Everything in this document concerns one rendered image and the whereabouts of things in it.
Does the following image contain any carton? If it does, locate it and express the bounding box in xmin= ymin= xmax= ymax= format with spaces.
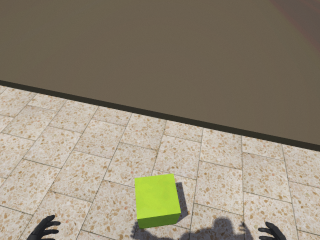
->
xmin=134 ymin=173 xmax=181 ymax=229

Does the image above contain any robot left hand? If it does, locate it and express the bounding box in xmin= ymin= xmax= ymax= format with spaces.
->
xmin=26 ymin=215 xmax=61 ymax=240

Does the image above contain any robot right hand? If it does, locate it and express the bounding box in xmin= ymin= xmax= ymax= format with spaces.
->
xmin=258 ymin=221 xmax=287 ymax=240

